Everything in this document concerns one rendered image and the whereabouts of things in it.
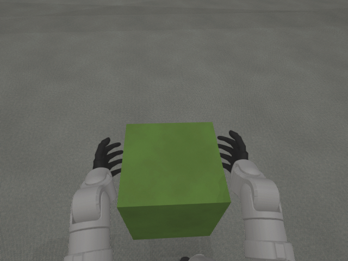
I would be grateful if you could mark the robot right hand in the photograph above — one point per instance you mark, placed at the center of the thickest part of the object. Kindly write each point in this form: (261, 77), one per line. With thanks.
(238, 151)

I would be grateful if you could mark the carton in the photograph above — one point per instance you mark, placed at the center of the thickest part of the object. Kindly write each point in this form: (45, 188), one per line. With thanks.
(172, 181)

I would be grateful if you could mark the robot right forearm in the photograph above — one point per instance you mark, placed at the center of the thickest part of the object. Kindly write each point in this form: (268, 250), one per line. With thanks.
(265, 237)

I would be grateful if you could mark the robot left hand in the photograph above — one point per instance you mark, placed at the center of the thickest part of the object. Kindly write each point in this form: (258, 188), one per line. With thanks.
(102, 159)

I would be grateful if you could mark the robot left forearm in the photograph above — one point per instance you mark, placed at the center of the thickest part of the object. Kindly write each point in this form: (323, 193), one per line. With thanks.
(89, 238)

